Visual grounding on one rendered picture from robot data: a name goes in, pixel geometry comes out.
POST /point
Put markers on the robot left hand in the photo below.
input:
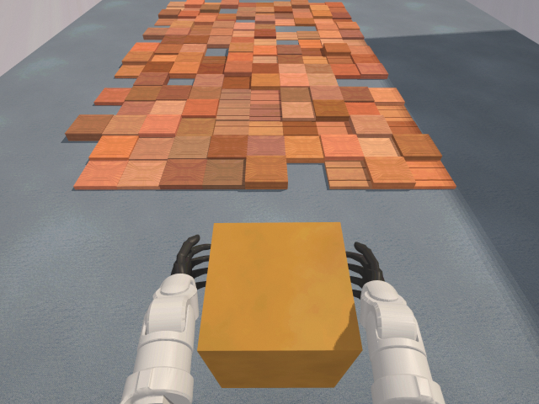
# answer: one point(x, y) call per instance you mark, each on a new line
point(184, 262)

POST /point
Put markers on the robot right hand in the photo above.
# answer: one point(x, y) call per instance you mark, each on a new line
point(370, 270)

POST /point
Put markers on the carton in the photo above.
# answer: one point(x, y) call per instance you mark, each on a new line
point(278, 309)

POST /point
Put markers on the left robot forearm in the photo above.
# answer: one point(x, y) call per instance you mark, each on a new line
point(162, 369)

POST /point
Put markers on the right robot forearm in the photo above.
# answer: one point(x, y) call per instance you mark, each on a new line
point(399, 362)

